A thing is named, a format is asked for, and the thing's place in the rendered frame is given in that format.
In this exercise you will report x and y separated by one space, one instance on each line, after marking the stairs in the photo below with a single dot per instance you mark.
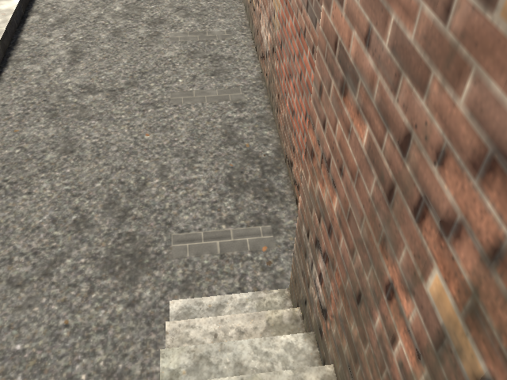
247 336

